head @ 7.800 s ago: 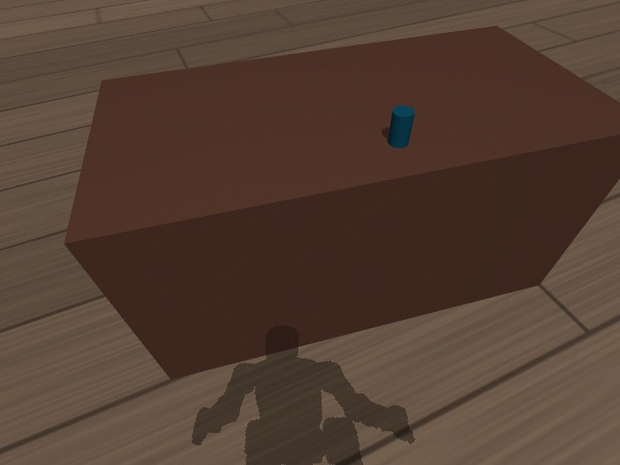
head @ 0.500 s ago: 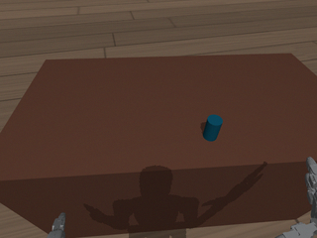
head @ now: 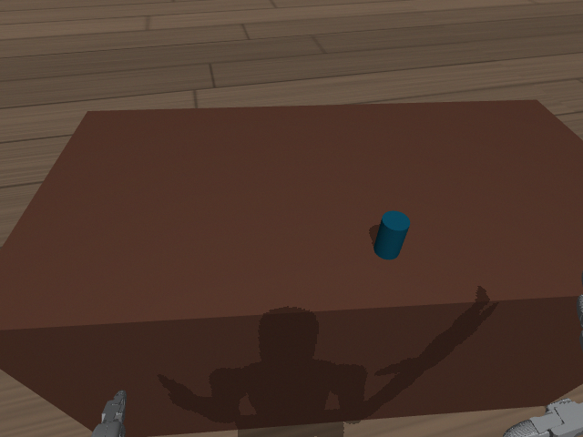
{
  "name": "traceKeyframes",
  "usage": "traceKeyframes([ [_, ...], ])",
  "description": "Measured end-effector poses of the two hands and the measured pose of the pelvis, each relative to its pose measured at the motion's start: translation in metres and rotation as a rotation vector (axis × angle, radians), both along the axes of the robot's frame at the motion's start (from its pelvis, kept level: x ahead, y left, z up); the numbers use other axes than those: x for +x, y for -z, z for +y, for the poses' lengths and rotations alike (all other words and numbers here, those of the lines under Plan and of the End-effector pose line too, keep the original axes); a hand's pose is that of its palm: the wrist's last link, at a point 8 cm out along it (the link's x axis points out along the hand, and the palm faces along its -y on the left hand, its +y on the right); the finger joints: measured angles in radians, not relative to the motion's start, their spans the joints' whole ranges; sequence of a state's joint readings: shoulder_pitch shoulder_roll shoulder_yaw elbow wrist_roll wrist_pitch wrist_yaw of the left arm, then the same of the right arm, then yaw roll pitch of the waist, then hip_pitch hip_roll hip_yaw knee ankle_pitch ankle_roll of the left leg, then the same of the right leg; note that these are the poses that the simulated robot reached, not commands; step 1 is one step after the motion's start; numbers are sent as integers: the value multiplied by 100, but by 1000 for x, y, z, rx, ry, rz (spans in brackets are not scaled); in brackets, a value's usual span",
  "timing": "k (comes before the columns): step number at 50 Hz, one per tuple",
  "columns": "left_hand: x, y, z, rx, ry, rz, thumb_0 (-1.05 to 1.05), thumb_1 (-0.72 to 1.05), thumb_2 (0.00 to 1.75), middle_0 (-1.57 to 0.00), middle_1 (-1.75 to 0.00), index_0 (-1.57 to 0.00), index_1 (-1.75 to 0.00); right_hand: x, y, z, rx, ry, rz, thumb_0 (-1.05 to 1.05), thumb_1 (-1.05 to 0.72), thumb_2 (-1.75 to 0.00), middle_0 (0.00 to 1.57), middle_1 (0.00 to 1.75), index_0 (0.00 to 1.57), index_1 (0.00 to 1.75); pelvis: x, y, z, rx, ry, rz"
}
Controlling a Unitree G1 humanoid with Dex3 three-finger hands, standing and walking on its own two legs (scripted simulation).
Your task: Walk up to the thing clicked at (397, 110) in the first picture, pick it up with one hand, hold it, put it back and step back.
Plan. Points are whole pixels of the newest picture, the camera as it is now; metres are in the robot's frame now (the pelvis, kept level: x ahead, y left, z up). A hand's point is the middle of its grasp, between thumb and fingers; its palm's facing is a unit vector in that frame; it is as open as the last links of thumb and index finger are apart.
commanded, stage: go down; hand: right
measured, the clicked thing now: (391, 235) +0.49 -0.19 -0.04
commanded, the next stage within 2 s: none
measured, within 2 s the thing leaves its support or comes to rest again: neither
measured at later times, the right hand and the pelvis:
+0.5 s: hand (547, 273) +0.30 -0.32 +0.09, palm faces +0.16 +0.99 -0.07, open 17.6 cm; pelvis +0.00 +0.00 +0.00, yaw +0 degrees
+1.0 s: hand (547, 234) +0.36 -0.35 +0.10, palm faces +0.12 +0.99 +0.01, open 17.4 cm; pelvis +0.00 -0.01 -0.01, yaw +1 degrees
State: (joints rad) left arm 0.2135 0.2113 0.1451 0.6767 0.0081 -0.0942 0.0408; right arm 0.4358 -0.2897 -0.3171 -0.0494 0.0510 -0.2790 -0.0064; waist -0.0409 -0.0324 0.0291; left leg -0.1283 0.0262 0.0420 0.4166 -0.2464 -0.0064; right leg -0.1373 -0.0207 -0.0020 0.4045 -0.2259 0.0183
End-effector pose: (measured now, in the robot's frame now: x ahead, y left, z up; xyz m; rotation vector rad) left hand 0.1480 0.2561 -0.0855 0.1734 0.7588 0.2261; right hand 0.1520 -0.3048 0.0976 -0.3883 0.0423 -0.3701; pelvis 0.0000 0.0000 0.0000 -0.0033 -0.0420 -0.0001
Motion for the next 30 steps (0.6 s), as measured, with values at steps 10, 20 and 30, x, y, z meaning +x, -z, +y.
traceKeyframes([
  [10,8,-4,7,47,-16,-5,-1,-53,4,-6,-6,-6,-5,32,3,-24,86,-21,-47,-2,55,-6,4,6,6,6,-2,2,2,1,13,11],
  [20,2,-6,-3,67,-24,-21,-1,-53,4,-5,-6,-6,-4,101,-4,-55,246,-167,-39,-2,57,-5,4,6,6,6,-2,3,0,3,7,51],
  [30,-16,-2,3,116,-37,14,-1,-53,4,-5,-6,-6,-4,134,2,-74,371,-235,-40,-2,59,-6,3,6,5,6,-3,6,-7,10,-7,95],
])
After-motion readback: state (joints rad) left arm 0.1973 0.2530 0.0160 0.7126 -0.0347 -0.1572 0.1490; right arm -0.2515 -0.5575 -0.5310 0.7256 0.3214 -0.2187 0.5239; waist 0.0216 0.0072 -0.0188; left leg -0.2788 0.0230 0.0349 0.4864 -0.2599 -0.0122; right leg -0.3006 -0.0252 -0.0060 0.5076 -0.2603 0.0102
